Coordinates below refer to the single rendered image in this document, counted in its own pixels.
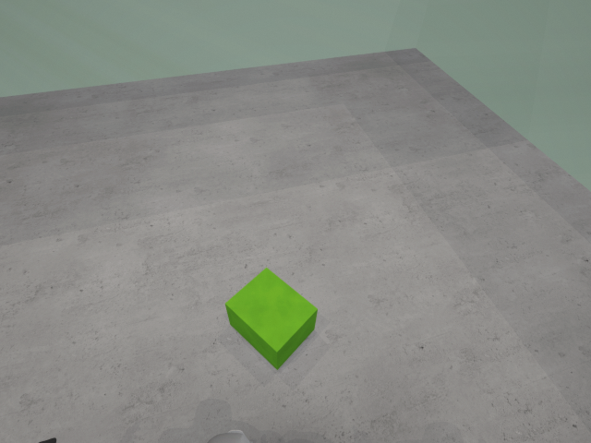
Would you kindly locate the carton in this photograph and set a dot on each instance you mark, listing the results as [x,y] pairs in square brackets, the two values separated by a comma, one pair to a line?
[271,316]

